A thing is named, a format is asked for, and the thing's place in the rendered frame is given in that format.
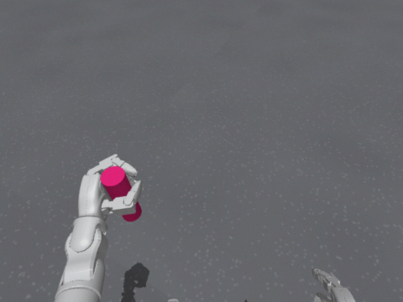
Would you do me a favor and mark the right robot hand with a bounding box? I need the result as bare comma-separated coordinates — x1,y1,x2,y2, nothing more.
312,269,356,302

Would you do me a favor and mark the can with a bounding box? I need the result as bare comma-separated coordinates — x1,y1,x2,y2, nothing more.
100,166,142,221

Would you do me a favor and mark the left robot hand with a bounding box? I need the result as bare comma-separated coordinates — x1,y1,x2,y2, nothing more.
78,154,144,221

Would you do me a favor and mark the left robot arm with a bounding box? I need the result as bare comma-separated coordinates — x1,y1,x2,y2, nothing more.
54,216,108,302

